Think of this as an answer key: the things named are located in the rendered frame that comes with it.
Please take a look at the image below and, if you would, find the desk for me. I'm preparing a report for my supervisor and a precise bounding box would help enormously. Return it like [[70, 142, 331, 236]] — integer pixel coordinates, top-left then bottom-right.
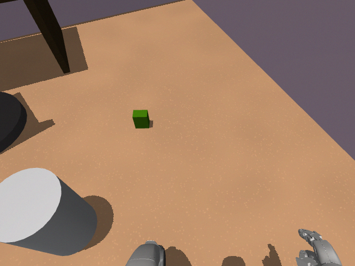
[[0, 0, 70, 74]]

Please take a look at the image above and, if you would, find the right robot hand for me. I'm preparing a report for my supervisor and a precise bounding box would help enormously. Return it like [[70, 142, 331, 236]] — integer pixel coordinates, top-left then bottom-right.
[[296, 229, 342, 266]]

